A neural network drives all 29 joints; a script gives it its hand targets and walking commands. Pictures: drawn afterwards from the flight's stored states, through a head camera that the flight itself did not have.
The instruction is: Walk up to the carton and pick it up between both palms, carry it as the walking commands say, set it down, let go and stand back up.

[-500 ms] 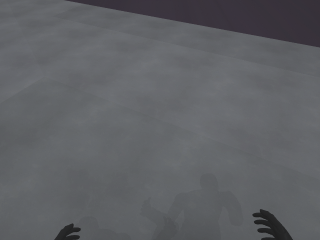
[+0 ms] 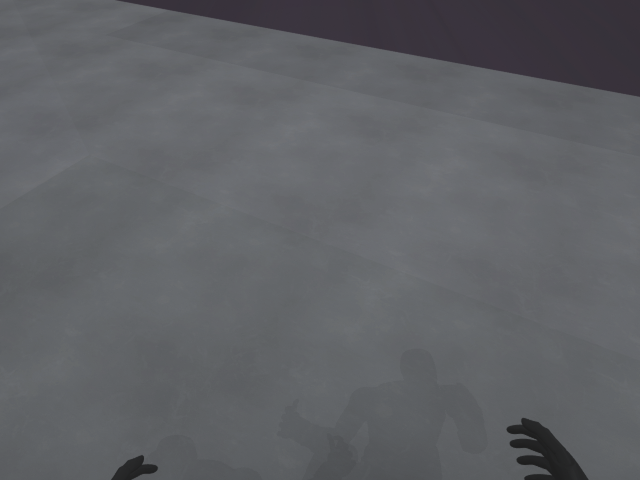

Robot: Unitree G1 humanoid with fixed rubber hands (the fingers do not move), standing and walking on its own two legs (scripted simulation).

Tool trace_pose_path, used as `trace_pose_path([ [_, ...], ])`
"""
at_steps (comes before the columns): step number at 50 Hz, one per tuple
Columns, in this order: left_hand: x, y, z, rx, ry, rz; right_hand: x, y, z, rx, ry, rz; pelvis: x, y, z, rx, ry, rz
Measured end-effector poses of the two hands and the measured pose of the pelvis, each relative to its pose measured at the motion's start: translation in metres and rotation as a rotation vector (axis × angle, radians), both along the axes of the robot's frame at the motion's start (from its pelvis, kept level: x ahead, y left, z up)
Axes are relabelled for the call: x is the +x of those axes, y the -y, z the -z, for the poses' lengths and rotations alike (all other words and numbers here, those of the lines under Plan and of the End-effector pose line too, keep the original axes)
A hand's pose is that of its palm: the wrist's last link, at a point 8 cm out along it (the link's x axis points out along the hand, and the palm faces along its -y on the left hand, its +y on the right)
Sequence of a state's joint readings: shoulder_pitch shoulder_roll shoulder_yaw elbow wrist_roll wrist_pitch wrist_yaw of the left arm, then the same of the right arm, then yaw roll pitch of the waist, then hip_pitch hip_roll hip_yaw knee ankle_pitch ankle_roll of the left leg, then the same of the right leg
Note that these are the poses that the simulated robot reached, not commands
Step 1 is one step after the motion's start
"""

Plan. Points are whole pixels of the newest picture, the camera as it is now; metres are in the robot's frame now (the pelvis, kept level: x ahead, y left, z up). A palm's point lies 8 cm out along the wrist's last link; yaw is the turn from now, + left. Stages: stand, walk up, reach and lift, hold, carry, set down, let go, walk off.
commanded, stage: stand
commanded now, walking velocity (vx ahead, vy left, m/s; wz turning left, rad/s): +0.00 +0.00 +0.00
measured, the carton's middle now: out of the picture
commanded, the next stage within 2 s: walk up in 1.38 s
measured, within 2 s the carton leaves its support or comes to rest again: neither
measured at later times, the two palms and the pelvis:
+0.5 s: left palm out of the picture +0.11 +0.27 -0.09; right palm out of the picture +0.14 -0.29 -0.06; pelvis -0.01 +0.00 +0.00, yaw +0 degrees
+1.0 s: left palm out of the picture +0.09 +0.28 -0.10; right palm out of the picture +0.12 -0.29 -0.06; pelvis -0.03 +0.00 +0.00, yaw +0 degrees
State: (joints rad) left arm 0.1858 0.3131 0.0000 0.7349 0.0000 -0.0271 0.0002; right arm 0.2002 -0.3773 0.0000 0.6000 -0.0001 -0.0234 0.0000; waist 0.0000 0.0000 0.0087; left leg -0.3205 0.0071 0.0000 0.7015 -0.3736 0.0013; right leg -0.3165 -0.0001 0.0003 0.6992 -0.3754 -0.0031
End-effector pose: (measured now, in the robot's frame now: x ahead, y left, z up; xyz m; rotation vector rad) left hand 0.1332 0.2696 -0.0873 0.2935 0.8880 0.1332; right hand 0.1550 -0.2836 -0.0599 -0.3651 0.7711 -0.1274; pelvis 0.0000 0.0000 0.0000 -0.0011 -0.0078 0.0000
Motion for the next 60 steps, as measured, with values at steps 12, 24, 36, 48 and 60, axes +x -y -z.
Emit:
trace_pose_path([
  [12, -0.010, -0.002, 0.003, 0.001, -0.017, -0.009, -0.005, 0.001, -0.002, -0.003, 0.011, -0.001, -0.005, 0.000, 0.000, 0.000, 0.011, 0.000],
  [24, -0.021, -0.004, 0.005, 0.003, -0.029, -0.016, -0.012, 0.001, -0.004, -0.005, 0.022, -0.001, -0.013, 0.000, 0.000, 0.000, 0.022, 0.000],
  [36, -0.031, -0.006, 0.006, 0.006, -0.038, -0.022, -0.021, 0.003, -0.003, -0.006, 0.018, 0.005, -0.020, 0.000, 0.000, 0.000, 0.033, 0.000],
  [48, -0.040, -0.007, 0.008, 0.006, -0.051, -0.029, -0.031, 0.005, 0.000, -0.007, 0.004, 0.014, -0.026, 0.000, 0.000, 0.000, 0.041, 0.000],
  [60, -0.046, -0.008, 0.010, 0.006, -0.061, -0.033, -0.036, 0.006, 0.002, -0.008, -0.006, 0.019, -0.028, 0.000, 0.001, 0.000, 0.045, 0.000],
])
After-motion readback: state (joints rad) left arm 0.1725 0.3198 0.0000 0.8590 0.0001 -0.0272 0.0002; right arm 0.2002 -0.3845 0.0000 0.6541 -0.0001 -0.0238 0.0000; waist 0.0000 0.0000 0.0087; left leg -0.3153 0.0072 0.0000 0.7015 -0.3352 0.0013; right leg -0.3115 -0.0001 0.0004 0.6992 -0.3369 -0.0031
